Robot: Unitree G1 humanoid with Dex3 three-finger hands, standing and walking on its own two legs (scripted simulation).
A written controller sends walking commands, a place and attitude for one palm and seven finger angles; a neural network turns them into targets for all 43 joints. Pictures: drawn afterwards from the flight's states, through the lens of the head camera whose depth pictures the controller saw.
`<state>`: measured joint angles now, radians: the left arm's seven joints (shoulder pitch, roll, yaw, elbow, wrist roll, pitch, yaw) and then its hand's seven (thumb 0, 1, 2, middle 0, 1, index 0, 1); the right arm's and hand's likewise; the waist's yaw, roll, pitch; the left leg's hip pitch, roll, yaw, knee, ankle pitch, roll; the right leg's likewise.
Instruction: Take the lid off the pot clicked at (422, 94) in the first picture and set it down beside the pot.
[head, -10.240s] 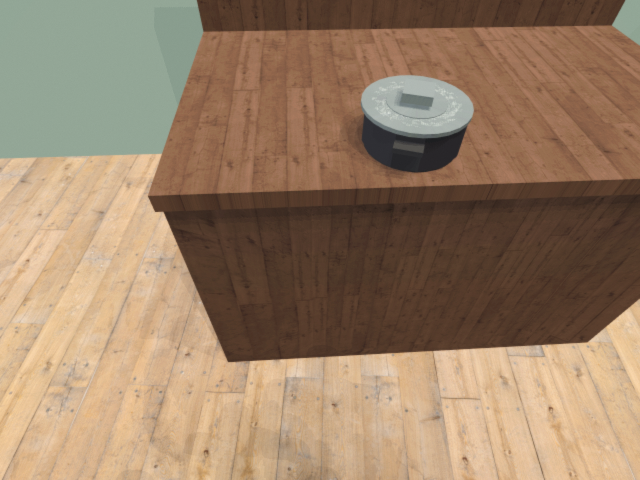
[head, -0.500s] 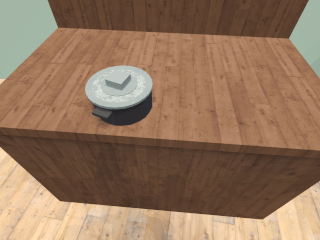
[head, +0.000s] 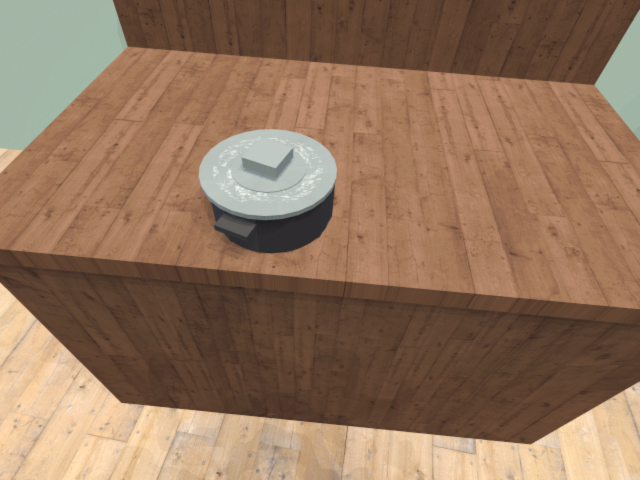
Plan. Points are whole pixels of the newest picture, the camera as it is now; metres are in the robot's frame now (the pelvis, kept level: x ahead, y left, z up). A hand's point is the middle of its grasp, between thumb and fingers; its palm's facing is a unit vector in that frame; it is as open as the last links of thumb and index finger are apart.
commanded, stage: look again from close up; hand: left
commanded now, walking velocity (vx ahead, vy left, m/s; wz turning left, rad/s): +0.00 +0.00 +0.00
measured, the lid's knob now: (268, 157) +0.52 +0.11 +0.13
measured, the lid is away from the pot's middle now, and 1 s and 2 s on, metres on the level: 0.00 0.00 0.00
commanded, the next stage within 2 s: lift the closed hand beside the body in 0.22 s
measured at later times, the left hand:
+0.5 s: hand out of the picture +0.13 +0.21 -0.07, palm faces +0.22 -0.92 -0.31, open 6.8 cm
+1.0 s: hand (123, 478) +0.12 +0.20 +0.03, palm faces +0.31 -0.87 -0.37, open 3.1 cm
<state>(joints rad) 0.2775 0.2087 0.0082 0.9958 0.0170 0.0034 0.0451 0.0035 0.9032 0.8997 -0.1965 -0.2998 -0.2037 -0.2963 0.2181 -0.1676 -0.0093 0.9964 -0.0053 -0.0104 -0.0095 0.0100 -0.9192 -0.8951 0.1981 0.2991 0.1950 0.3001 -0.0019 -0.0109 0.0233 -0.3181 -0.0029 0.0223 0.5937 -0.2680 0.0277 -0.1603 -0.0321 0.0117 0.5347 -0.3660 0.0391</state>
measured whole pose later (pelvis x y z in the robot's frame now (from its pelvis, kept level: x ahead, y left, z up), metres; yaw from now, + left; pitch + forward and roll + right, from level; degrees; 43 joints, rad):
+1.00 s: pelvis -0.01 -0.03 +0.01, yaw +2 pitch -3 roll +0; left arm 0.66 0.25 0.15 -0.18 -0.02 -0.03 0.08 0.02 0.89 0.90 -1.21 -1.40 -1.22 -1.40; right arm 0.20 -0.20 0.00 0.61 0.01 -0.15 -0.08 0.01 -0.90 -0.90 0.20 0.30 0.20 0.30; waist 0.06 0.05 0.02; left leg -0.22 0.02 -0.02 0.47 -0.20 -0.02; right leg -0.07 0.00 -0.03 0.44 -0.32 0.00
